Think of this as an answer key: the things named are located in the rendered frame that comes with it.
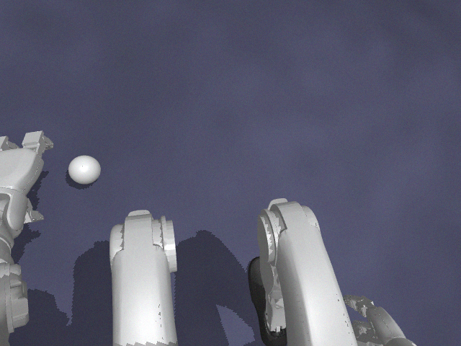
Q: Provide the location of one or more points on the left robot arm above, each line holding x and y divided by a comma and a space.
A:
14, 310

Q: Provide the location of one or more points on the right robot hand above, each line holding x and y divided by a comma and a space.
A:
381, 327

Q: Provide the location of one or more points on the left robot hand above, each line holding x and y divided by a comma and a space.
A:
21, 167

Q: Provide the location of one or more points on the ball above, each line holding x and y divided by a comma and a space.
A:
84, 169

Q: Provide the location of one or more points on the right robot foot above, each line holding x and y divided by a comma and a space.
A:
258, 298

